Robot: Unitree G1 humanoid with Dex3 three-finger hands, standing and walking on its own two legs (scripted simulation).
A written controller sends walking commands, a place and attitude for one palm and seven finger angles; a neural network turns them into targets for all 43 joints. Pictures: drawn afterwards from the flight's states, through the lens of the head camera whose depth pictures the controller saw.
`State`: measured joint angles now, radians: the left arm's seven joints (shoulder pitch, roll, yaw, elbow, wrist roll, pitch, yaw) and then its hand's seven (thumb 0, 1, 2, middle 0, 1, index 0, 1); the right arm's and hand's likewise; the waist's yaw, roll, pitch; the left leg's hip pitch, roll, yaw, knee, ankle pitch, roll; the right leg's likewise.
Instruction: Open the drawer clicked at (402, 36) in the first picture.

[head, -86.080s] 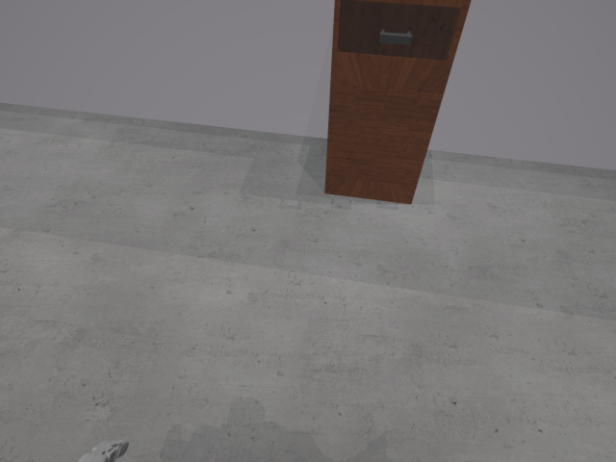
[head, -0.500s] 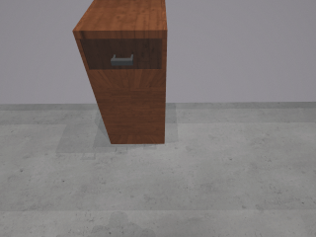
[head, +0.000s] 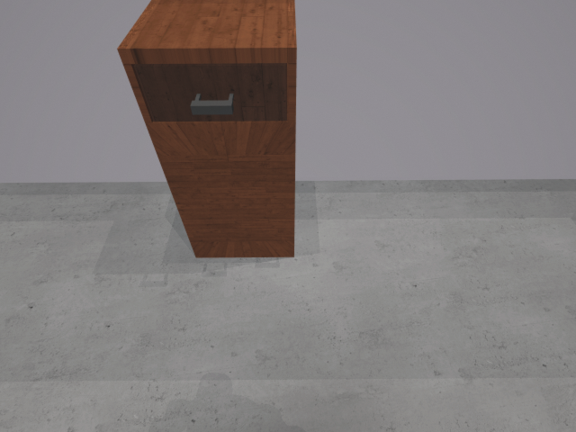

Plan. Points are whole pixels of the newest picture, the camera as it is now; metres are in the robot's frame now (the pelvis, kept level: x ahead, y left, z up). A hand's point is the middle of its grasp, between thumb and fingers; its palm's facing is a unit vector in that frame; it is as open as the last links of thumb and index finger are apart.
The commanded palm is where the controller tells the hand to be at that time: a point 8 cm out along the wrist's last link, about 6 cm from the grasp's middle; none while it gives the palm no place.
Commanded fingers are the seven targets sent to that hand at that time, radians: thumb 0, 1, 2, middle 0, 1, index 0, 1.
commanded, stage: look to check the result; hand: left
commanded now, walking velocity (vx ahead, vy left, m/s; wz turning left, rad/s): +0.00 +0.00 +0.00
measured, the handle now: (213, 102) +0.85 +0.23 -0.01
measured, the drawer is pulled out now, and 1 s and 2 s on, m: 0.00 0.00 0.00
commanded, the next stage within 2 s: take the last steps up to it in 0.26 s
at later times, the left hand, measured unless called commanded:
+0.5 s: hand out of the picture +0.09 +0.22 -0.16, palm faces -0.03 -0.94 -0.35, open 7.3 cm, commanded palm none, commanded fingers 0.00 0.90 0.90 -0.20 -0.30 -0.20 -0.30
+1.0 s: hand (183, 412) +0.18 +0.19 -0.18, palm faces +0.01 -0.99 -0.17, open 7.4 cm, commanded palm none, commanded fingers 0.00 0.90 0.90 -0.20 -0.30 -0.20 -0.30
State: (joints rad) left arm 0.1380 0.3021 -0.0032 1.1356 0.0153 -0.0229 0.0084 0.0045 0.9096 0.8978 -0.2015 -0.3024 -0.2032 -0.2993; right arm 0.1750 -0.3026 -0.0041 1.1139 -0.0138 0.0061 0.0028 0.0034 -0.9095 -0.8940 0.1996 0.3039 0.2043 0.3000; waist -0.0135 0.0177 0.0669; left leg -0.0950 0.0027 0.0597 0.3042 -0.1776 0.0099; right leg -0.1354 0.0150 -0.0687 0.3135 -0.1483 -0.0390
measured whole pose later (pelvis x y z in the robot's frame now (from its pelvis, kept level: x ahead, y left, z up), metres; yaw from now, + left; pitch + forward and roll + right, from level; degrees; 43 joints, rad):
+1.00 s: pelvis +0.14 +0.01 -0.01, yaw +3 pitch +1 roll -1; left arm 0.18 0.17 0.04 1.06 0.02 -0.01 -0.02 0.01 0.91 0.90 -0.20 -0.30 -0.20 -0.30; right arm 0.46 -0.10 -0.02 1.16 -0.03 -0.05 -0.02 0.00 -0.91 -0.89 0.20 0.30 0.21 0.30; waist -0.04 0.01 0.11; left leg -0.06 0.03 0.08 0.37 -0.31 0.01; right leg -0.48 -0.08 -0.08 0.85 -0.33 -0.01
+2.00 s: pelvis +0.38 -0.01 -0.02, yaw +2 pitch +0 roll +0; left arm 0.13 0.25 0.06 0.97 0.01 0.04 0.04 0.00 0.91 0.90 -0.20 -0.30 -0.20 -0.30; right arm 0.08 -0.21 -0.04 0.94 -0.03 0.03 -0.02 0.00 -0.91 -0.89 0.20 0.30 0.20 0.30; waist 0.01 -0.03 0.17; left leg -0.31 0.02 0.05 0.55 -0.25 0.03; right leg -0.38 0.00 0.03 1.02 -0.56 0.02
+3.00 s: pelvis +0.36 -0.04 -0.02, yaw +0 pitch -1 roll +0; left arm 0.29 0.16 -0.02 1.07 0.02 -0.02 0.04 0.00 0.91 0.90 -0.20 -0.30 -0.20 -0.30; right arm 0.29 -0.17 0.00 1.05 -0.02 -0.01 -0.01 0.01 -0.93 -0.89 0.20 0.30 0.20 0.30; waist -0.02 0.03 0.01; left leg -0.26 0.03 0.04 0.56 -0.27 -0.01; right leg -0.18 0.00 0.02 0.55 -0.36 0.00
